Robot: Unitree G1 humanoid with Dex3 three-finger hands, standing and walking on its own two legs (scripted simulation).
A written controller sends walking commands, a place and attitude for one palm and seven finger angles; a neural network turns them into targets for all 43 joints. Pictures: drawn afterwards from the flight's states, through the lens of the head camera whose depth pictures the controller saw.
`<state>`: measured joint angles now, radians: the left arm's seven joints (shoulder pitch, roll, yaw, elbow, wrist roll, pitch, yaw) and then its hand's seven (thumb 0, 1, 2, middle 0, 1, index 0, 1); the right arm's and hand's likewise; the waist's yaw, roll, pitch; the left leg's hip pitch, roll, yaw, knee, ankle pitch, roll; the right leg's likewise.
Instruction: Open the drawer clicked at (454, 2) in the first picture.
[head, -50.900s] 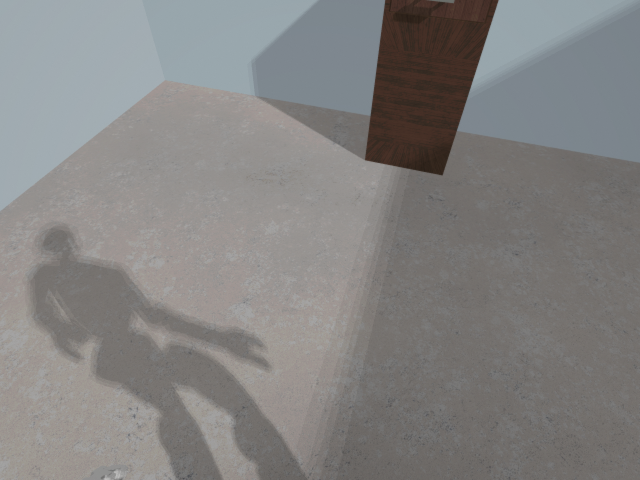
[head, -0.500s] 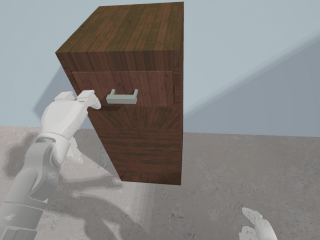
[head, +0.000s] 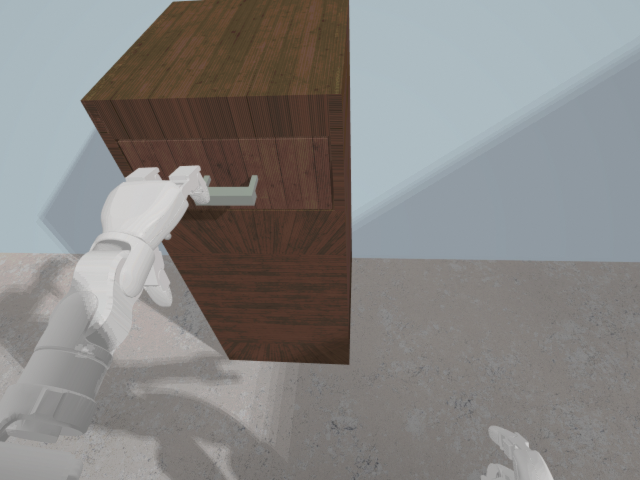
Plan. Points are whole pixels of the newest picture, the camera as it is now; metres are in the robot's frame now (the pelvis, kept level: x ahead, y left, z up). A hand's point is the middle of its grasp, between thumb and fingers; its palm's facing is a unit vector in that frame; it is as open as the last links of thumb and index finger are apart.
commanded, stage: move the hooked fingers above the handle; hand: left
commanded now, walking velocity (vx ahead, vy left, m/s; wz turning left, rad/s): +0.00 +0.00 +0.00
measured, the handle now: (227, 188) +0.56 +0.24 +0.03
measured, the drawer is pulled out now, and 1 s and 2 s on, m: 0.00 0.00 0.00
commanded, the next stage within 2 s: lower the fingers behind the handle in 1.86 s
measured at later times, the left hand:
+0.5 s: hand (185, 216) +0.42 +0.24 +0.10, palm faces -0.01 -0.03 -1.00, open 13.8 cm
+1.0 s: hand (208, 193) +0.48 +0.23 +0.08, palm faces -0.05 -0.01 -1.00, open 13.8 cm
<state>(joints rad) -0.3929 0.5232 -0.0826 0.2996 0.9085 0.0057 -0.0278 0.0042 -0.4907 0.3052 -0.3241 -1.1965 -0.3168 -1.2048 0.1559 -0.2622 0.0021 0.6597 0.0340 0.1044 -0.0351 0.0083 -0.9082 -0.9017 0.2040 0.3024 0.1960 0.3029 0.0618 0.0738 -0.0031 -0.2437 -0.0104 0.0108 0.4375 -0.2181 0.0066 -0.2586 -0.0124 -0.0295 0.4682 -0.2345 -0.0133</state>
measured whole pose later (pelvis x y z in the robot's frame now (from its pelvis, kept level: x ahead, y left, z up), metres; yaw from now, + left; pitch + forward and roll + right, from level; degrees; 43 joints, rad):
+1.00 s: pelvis +0.02 +0.00 -0.01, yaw -1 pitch +11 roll +0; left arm -0.81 0.54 -0.07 0.90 1.02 -0.08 0.09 0.00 -0.49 0.31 -0.32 -1.20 -0.32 -1.20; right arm 0.31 -0.27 -0.04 0.69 0.03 0.13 -0.04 0.00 -0.91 -0.90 0.20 0.30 0.20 0.30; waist -0.05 0.04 -0.07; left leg -0.48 0.00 0.03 0.60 -0.31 0.01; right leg -0.49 0.00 -0.01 0.60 -0.30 -0.01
